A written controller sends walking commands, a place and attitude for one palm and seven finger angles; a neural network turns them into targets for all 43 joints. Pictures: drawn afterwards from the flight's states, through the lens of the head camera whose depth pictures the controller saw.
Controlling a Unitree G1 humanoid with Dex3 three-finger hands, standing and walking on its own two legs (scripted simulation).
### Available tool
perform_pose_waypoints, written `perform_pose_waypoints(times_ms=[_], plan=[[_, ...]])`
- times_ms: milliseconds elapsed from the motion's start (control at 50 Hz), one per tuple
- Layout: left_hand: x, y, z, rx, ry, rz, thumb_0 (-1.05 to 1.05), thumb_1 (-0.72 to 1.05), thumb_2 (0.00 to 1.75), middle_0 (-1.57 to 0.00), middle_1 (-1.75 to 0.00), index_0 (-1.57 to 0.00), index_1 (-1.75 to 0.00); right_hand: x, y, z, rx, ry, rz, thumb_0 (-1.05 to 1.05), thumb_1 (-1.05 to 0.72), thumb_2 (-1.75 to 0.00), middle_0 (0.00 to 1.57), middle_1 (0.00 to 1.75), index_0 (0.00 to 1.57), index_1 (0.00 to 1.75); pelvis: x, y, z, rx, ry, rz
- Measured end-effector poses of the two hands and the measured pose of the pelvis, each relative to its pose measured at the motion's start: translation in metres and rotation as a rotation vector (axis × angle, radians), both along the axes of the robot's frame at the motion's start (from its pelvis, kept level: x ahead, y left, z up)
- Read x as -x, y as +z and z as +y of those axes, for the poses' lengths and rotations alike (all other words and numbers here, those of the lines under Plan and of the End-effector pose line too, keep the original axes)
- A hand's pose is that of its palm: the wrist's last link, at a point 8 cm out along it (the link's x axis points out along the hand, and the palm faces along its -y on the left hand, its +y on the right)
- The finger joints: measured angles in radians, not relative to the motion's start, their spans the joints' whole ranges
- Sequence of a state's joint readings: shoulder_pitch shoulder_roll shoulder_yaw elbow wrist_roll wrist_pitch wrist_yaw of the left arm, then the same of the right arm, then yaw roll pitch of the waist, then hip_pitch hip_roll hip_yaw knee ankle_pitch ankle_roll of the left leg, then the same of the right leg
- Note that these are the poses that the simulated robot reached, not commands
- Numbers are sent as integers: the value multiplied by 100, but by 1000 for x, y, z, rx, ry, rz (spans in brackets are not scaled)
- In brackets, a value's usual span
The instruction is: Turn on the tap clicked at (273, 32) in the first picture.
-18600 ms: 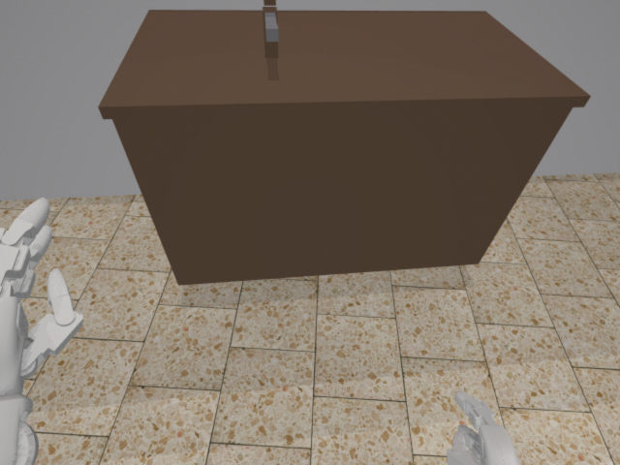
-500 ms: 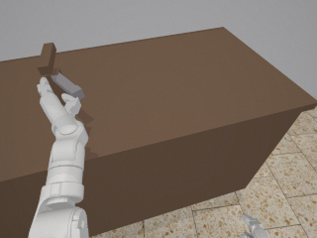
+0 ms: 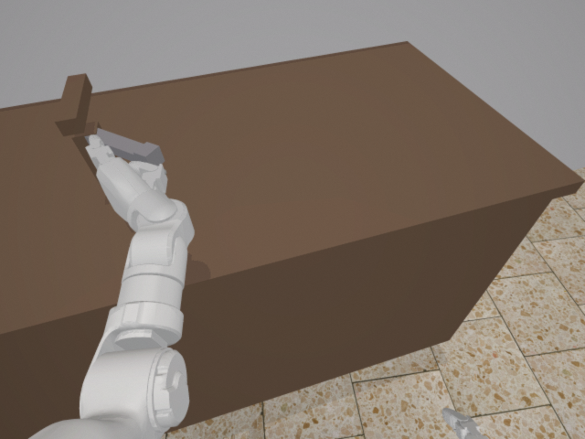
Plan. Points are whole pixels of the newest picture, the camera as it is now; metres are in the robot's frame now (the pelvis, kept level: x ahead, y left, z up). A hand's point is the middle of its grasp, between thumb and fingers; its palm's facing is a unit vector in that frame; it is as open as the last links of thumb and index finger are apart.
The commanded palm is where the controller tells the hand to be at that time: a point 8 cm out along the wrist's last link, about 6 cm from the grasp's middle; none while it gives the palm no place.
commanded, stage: push the lever round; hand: left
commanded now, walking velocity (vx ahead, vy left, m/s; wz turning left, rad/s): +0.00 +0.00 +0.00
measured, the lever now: (149, 156) +0.46 +0.23 +0.16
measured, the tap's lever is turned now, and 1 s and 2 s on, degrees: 46 69 79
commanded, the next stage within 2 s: lift the hand up off the lever in 1.12 s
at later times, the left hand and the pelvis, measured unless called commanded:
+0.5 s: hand (178, 164) +0.45 +0.19 +0.15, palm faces +0.80 -0.59 -0.11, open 7.6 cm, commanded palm +0.40 +0.20 +0.15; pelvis -0.01 -0.01 +0.00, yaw +0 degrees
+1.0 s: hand (193, 149) +0.49 +0.18 +0.15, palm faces +0.82 -0.56 -0.14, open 7.7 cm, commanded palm +0.43 +0.19 +0.15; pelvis +0.00 -0.01 -0.01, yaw +0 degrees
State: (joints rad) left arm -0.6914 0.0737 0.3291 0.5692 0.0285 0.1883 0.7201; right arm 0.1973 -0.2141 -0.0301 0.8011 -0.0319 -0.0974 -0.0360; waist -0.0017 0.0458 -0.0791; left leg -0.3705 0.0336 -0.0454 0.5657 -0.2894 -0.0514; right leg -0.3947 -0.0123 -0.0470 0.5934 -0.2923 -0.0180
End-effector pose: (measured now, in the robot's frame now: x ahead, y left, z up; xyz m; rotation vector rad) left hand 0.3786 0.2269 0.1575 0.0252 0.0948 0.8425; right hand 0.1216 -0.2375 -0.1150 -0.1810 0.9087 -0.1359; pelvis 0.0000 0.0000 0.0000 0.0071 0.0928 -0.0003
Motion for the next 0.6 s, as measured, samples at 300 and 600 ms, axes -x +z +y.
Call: perform_pose_waypoints(times_ms=[300,600], plan=[[-7,1,-12,6,64,26,1,94,92,-15,-15,-15,-15,13,-5,-9,0,-7,39,1,-91,-90,20,30,20,30,1,-2,-4,0,-2,16],[-25,4,-28,-11,115,77,1,96,92,-15,-15,-15,-14,34,-15,-12,-14,4,98,1,-91,-90,20,30,20,30,6,-7,-8,-2,5,55]])
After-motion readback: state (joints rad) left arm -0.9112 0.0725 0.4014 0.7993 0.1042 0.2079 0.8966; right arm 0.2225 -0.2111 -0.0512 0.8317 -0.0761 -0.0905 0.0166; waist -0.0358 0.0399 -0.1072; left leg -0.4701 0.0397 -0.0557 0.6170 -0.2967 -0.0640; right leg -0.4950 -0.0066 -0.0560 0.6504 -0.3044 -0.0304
